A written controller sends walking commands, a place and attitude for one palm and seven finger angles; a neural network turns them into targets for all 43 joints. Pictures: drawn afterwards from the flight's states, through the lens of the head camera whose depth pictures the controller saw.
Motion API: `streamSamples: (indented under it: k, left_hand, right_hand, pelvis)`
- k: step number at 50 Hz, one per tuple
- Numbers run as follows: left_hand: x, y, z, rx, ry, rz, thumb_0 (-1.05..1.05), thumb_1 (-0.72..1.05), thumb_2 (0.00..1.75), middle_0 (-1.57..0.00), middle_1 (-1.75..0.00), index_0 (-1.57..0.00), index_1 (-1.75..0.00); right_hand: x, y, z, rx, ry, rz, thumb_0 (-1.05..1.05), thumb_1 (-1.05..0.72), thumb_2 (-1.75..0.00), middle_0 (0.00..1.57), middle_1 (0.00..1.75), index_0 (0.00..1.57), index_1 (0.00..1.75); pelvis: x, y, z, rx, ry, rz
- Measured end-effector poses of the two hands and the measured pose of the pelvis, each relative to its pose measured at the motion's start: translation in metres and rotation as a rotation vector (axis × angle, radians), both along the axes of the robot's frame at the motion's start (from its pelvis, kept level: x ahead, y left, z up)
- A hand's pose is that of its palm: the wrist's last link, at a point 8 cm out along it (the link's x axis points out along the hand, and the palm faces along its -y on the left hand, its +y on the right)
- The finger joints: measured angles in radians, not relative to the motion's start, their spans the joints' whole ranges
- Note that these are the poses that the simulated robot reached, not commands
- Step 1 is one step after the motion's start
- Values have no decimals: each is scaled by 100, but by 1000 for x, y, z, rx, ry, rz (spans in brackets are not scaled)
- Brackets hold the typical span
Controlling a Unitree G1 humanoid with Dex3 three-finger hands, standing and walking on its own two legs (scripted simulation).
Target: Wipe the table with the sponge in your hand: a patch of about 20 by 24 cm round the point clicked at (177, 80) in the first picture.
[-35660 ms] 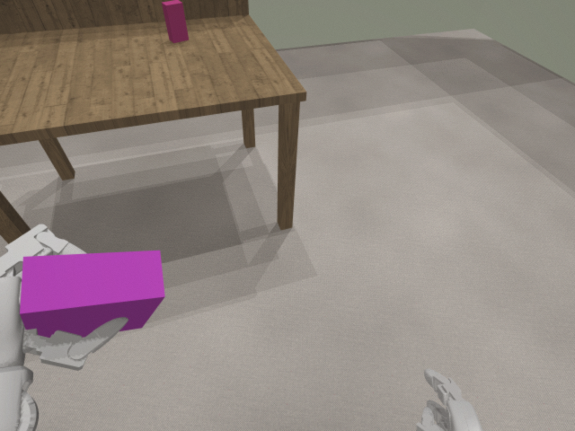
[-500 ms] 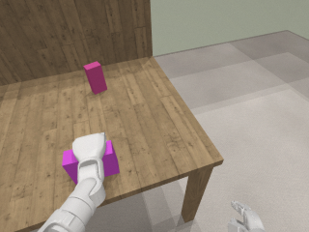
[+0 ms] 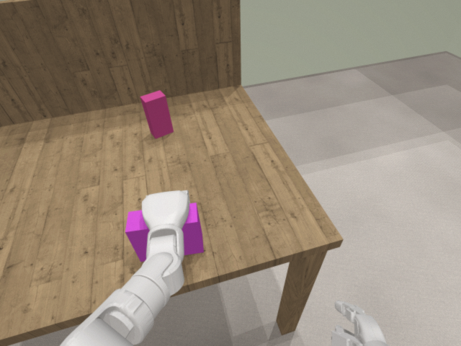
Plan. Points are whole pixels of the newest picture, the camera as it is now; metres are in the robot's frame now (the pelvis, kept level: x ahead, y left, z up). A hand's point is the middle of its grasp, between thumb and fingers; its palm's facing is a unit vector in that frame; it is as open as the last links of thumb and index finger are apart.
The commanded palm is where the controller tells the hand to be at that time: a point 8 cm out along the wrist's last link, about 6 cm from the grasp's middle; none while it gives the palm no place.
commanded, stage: slide across to the third lane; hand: left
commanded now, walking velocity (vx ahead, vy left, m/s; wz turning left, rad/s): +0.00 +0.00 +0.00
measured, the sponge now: (169, 237) +0.34 +0.18 -0.03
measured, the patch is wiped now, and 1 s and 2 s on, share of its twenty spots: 0.80 0.80 0.85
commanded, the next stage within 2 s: wipe forward along the third lane in 0.94 s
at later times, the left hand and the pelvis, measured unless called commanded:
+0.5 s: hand (182, 222) +0.35 +0.15 +0.01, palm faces -0.08 +0.02 -1.00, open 9.2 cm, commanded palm +0.32 +0.11 +0.05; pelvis -0.01 -0.01 +0.00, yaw +0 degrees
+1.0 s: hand (183, 222) +0.35 +0.15 +0.01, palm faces -0.07 +0.00 -1.00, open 9.2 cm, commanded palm +0.32 +0.11 +0.05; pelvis +0.00 -0.02 +0.00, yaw -1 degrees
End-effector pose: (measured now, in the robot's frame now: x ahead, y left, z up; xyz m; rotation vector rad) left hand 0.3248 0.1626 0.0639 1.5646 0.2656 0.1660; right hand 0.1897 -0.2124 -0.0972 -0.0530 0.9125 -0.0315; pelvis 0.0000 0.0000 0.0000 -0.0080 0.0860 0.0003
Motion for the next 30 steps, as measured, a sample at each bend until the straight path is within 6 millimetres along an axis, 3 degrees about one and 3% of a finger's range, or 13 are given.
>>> streamSamples:
  k: [7, 22, 30]
  left_hand:
    - [7, -13, 0, 5, 3, 3, 2, -44, 112, -78, -144, -80, -144]
    - [12, -20, -2, 18, 14, 19, 2, -45, 112, -79, -143, -80, -143]
    - [12, -24, -2, 27, 13, 18, 1, -44, 112, -78, -144, -80, -144]
  right_hand:
    - [-8, -3, -2, -4, 17, -2, 1, -91, -90, 20, 30, 20, 30]
    - [-45, -28, -15, -31, 101, -63, 1, -91, -90, 20, 30, 20, 29]
    - [-49, -34, -16, -27, 107, -72, 1, -91, -90, 20, 30, 20, 29]
  pelvis:
    - [-6, -3, -1, 1, 7, 4]
    - [-9, -11, -1, 4, 20, -7]
    - [-9, -14, -1, 6, 19, -7]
